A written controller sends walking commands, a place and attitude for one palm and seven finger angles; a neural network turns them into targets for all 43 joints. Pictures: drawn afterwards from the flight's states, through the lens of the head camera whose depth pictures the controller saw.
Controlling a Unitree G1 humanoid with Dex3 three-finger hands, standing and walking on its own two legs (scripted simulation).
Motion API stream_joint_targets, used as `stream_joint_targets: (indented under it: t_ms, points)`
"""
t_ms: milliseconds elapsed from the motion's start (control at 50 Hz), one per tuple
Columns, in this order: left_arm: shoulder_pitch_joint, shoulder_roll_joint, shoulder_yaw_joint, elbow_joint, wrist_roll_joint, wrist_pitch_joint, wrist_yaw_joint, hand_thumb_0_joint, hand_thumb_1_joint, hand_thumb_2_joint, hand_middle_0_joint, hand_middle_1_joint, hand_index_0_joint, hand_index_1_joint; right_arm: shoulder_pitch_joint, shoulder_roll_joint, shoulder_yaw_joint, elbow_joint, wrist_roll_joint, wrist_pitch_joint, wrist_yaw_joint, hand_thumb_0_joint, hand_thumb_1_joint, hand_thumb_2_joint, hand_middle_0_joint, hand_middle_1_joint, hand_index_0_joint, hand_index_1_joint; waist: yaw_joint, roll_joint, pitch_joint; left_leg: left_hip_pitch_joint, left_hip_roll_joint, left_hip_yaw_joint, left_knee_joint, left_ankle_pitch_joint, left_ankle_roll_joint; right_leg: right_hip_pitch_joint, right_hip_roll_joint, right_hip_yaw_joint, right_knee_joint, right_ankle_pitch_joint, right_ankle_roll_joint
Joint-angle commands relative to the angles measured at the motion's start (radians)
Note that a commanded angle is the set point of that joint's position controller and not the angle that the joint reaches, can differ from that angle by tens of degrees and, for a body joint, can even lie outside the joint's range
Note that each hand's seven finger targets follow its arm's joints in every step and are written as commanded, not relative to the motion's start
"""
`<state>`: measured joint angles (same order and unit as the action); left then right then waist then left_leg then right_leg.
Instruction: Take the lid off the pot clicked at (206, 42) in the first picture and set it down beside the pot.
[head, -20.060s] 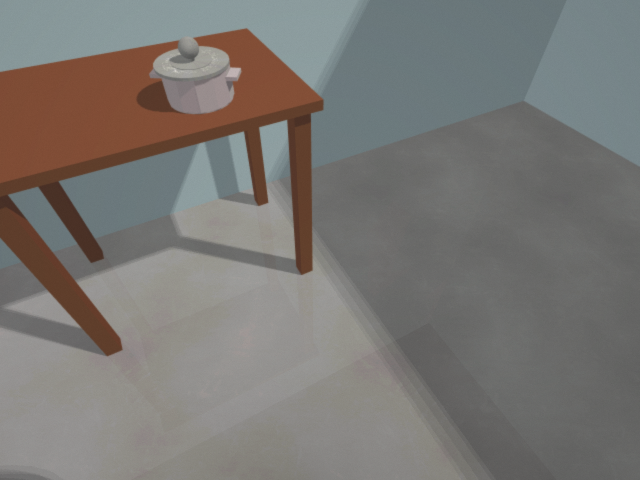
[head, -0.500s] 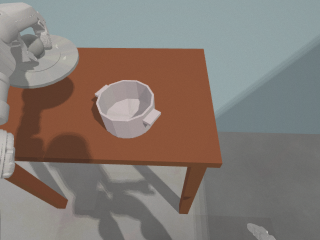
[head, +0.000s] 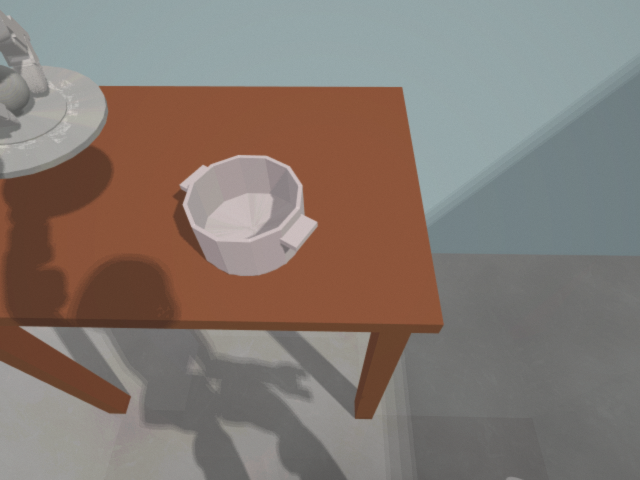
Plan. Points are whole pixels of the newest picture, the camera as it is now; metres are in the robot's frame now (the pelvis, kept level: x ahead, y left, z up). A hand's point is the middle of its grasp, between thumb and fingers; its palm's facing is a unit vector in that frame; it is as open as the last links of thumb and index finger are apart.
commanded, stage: move the lid sideways beside the pot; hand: left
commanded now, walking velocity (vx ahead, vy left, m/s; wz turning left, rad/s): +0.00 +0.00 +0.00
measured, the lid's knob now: (1, 89) +0.48 +0.33 +0.24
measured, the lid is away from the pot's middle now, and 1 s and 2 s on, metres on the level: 0.23 0.24 0.23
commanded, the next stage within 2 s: lower the lid onto the table in 0.14 s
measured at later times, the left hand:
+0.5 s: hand out of the picture +0.46 +0.33 +0.23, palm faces -0.29 -0.07 -0.95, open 7.6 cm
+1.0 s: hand (8, 134) +0.46 +0.34 +0.19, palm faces -0.35 -0.09 -0.93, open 7.6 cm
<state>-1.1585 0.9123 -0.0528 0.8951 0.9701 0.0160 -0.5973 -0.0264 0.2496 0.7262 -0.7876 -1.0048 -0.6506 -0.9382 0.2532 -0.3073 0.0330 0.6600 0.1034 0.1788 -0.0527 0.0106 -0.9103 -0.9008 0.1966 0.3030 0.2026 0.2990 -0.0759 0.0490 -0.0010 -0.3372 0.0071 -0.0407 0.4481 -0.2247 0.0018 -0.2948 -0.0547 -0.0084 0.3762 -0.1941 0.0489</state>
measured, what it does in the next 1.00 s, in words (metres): stands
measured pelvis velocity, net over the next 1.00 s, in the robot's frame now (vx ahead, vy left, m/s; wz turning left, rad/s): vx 0.01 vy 0.00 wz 0.00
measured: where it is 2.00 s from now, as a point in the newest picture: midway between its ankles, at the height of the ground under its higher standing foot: outside the picture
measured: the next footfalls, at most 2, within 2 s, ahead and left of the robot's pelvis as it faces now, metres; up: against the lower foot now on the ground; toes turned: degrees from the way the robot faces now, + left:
none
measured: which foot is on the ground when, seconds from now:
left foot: down 0.00-1.00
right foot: down 0.00-1.00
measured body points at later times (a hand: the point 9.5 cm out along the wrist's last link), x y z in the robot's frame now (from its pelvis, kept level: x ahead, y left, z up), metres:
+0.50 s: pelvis +0.01 +0.00 +0.00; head +0.07 -0.01 +0.44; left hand +0.47 +0.33 +0.29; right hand +0.09 -0.27 -0.13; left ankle +0.00 +0.12 -0.74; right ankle -0.01 -0.16 -0.74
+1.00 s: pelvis +0.01 +0.00 +0.00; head +0.07 +0.00 +0.44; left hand +0.47 +0.34 +0.25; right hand +0.07 -0.27 -0.13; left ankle +0.00 +0.12 -0.74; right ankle -0.01 -0.16 -0.74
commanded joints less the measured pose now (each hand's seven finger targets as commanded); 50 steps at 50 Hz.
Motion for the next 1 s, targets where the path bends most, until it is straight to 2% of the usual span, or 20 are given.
stream_joint_targets:
  t_ms: [0,80,120,140,220,300,320,360,420,480,520,580,620,660,720,760,820,880,920,980]
  points:
    - [-0.567,0.349,0.111,-0.201,0.002,-0.005,0.056,0.0,0.686,0.921,-0.94,-1.083,-0.85,-1.046,0.005,-0.147,-0.052,-0.099,0.001,-0.027,-0.016,0.0,-0.9,-0.9,0.2,0.3,0.2,0.3,0.002,0.082,-0.45,0.234,-0.039,0.05,-0.002,0.406,0.077,0.135,0.076,-0.071,0.005,0.289,-0.072]
    - [-0.574,0.296,0.056,-0.176,0.0,0.001,0.049,0.0,0.686,0.921,-0.94,-1.083,-0.85,-1.046,0.007,-0.147,-0.05,-0.091,0.004,-0.022,-0.015,0.0,-0.9,-0.9,0.2,0.3,0.2,0.3,-0.01,0.072,-0.408,0.22,-0.038,0.055,-0.004,0.364,0.077,0.107,0.08,-0.076,-0.004,0.265,-0.072]
    - [-0.581,0.311,0.069,-0.222,-0.007,-0.004,0.054,0.0,0.686,0.921,-0.94,-1.083,-0.85,-1.046,0.007,-0.153,-0.052,-0.098,0.005,-0.026,-0.017,0.0,-0.9,-0.9,0.2,0.3,0.2,0.3,-0.004,0.116,-0.453,0.25,-0.035,0.048,0.004,0.427,0.08,0.117,0.077,-0.071,-0.002,0.288,-0.076]
    - [-0.614,0.357,0.102,-0.263,0.005,-0.008,0.059,0.0,0.686,0.921,-0.94,-1.083,-0.85,-1.046,0.015,-0.149,-0.052,-0.092,-0.001,-0.029,-0.016,0.0,-0.9,-0.9,0.2,0.3,0.2,0.3,0.0,0.112,-0.492,0.269,-0.035,0.045,0.011,0.446,0.079,0.139,0.081,-0.067,0.008,0.304,-0.072]
    - [-0.585,0.34,0.1,-0.248,-0.009,-0.013,0.056,0.0,0.686,0.921,-0.94,-1.083,-0.85,-1.046,0.016,-0.15,-0.051,-0.096,0.002,-0.035,-0.018,0.0,-0.9,-0.9,0.2,0.3,0.2,0.3,-0.001,0.139,-0.491,0.28,-0.033,0.036,0.014,0.512,0.079,0.127,0.079,-0.07,0.003,0.321,-0.075]
    - [-0.573,0.338,0.09,-0.141,0.007,0.027,0.048,0.0,0.686,0.921,-0.94,-1.083,-0.85,-1.046,0.026,-0.152,-0.048,-0.085,0.003,-0.039,-0.008,0.0,-0.9,-0.9,0.2,0.3,0.2,0.3,-0.004,0.056,-0.433,0.216,-0.043,0.052,0.005,0.395,0.076,0.138,0.081,-0.072,0.008,0.311,-0.07]
    - [-0.571,0.316,0.075,-0.17,0.001,0.025,0.051,0.0,0.686,0.921,-0.94,-1.083,-0.85,-1.046,0.019,-0.155,-0.05,-0.093,0.007,-0.038,-0.006,0.0,-0.9,-0.9,0.2,0.3,0.2,0.3,-0.001,0.1,-0.46,0.233,-0.038,0.045,0.01,0.462,0.075,0.137,0.077,-0.071,0.014,0.336,-0.075]
    - [-0.573,0.334,0.09,-0.155,0.017,0.027,0.057,0.0,0.686,0.921,-0.94,-1.083,-0.85,-1.046,0.019,-0.149,-0.048,-0.09,0.002,-0.038,-0.006,0.0,-0.9,-0.9,0.2,0.3,0.2,0.3,-0.004,0.095,-0.451,0.237,-0.038,0.048,0.02,0.455,0.076,0.129,0.082,-0.071,0.018,0.324,-0.072]
    - [-0.558,0.29,0.064,-0.197,0.003,0.03,0.058,0.0,0.686,0.921,-0.94,-1.083,-0.85,-1.046,0.02,-0.148,-0.054,-0.102,0.003,-0.044,-0.005,0.0,-0.9,-0.9,0.2,0.3,0.2,0.3,-0.005,0.119,-0.479,0.27,-0.036,0.039,0.023,0.513,0.078,0.119,0.08,-0.072,0.013,0.336,-0.074]
    - [-0.56,0.342,0.106,-0.189,0.012,0.027,0.059,0.0,0.686,0.921,-0.94,-1.083,-0.85,-1.046,0.028,-0.149,-0.052,-0.095,-0.001,-0.043,-0.006,0.0,-0.9,-0.9,0.2,0.3,0.2,0.3,-0.002,0.072,-0.473,0.247,-0.04,0.044,0.022,0.464,0.08,0.14,0.083,-0.071,0.018,0.338,-0.068]
    - [-0.556,0.308,0.08,-0.209,0.0,0.022,0.062,0.0,0.686,0.921,-0.94,-1.083,-0.85,-1.046,0.019,-0.152,-0.053,-0.102,0.004,-0.04,-0.005,0.0,-0.9,-0.9,0.2,0.3,0.2,0.3,-0.003,0.128,-0.484,0.258,-0.037,0.04,0.022,0.516,0.076,0.131,0.077,-0.071,0.019,0.35,-0.073]
    - [-0.515,0.382,0.146,-0.148,0.016,0.015,0.069,0.0,0.686,0.921,-0.94,-1.083,-0.85,-1.046,0.027,-0.15,-0.051,-0.099,-0.003,-0.04,-0.006,0.0,-0.9,-0.9,0.2,0.3,0.2,0.3,0.003,0.057,-0.469,0.218,-0.045,0.048,0.029,0.452,0.08,0.156,0.081,-0.069,0.027,0.347,-0.068]
    - [-0.516,0.322,0.093,-0.143,0.0,0.009,0.066,0.0,0.686,0.921,-0.94,-1.083,-0.85,-1.046,0.026,-0.153,-0.053,-0.098,0.004,-0.036,-0.007,0.0,-0.9,-0.9,0.2,0.3,0.2,0.3,-0.005,0.085,-0.456,0.22,-0.039,0.049,0.024,0.468,0.079,0.137,0.077,-0.072,0.022,0.35,-0.07]
    - [-0.55,0.387,0.14,-0.181,0.013,0.003,0.074,0.0,0.686,0.921,-0.94,-1.083,-0.85,-1.046,0.024,-0.155,-0.054,-0.097,0.0,-0.034,-0.008,0.0,-0.9,-0.9,0.2,0.3,0.2,0.3,-0.001,0.089,-0.482,0.228,-0.042,0.051,0.032,0.453,0.081,0.154,0.079,-0.066,0.03,0.351,-0.067]
    - [-0.518,0.348,0.109,-0.162,0.001,-0.005,0.075,0.0,0.686,0.921,-0.94,-1.083,-0.85,-1.046,0.033,-0.153,-0.054,-0.094,0.005,-0.038,-0.012,0.0,-0.9,-0.9,0.2,0.3,0.2,0.3,-0.007,0.12,-0.478,0.237,-0.038,0.049,0.034,0.476,0.081,0.137,0.078,-0.068,0.023,0.348,-0.07]
    - [-0.513,0.379,0.144,-0.171,0.005,-0.011,0.081,0.0,0.686,0.921,-0.94,-1.083,-0.85,-1.046,0.031,-0.152,-0.056,-0.093,0.0,-0.037,-0.012,0.0,-0.9,-0.9,0.2,0.3,0.2,0.3,-0.004,0.109,-0.488,0.241,-0.041,0.047,0.039,0.474,0.082,0.141,0.081,-0.067,0.031,0.346,-0.068]
    - [-0.48,0.303,0.075,-0.108,-0.01,-0.011,0.073,0.0,0.686,0.921,-0.94,-1.083,-0.85,-1.046,0.039,-0.154,-0.055,-0.084,0.01,-0.038,-0.015,0.0,-0.9,-0.9,0.2,0.3,0.2,0.3,-0.018,0.086,-0.425,0.214,-0.036,0.052,0.03,0.423,0.08,0.105,0.082,-0.076,0.016,0.311,-0.068]
    - [-0.547,0.323,0.085,-0.18,-0.003,-0.019,0.08,0.0,0.686,0.921,-0.94,-1.083,-0.85,-1.046,0.041,-0.153,-0.057,-0.082,0.001,-0.043,-0.017,0.0,-0.9,-0.9,0.2,0.3,0.2,0.3,-0.017,0.131,-0.468,0.247,-0.04,0.049,0.036,0.42,0.082,0.109,0.084,-0.071,0.021,0.307,-0.069]
    - [-0.501,0.348,0.113,-0.165,-0.007,-0.03,0.086,0.0,0.686,0.921,-0.94,-1.083,-0.85,-1.046,0.048,-0.157,-0.056,-0.081,0.001,-0.048,-0.021,0.0,-0.9,-0.9,0.2,0.3,0.2,0.3,-0.012,0.133,-0.483,0.252,-0.037,0.045,0.045,0.472,0.085,0.116,0.083,-0.07,0.024,0.334,-0.071]
    - [-0.496,0.338,0.109,-0.116,-0.01,-0.034,0.086,0.0,0.686,0.921,-0.94,-1.083,-0.85,-1.046,0.053,-0.155,-0.055,-0.068,0.0,-0.047,-0.022,0.0,-0.9,-0.9,0.2,0.3,0.2,0.3,-0.021,0.093,-0.434,0.22,-0.039,0.048,0.039,0.396,0.082,0.099,0.087,-0.075,0.02,0.295,-0.068]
